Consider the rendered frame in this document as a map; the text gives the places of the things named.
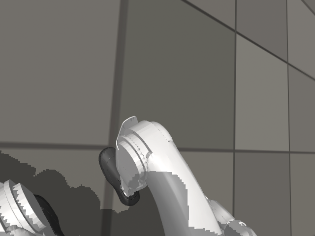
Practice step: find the right robot arm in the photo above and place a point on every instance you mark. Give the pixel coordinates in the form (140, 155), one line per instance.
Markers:
(238, 228)

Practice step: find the left robot foot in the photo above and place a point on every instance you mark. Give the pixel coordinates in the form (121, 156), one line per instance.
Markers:
(50, 215)

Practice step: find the right robot hand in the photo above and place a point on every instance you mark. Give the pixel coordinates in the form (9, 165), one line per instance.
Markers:
(222, 215)

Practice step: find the right robot foot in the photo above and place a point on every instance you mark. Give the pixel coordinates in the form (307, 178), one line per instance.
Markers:
(107, 161)

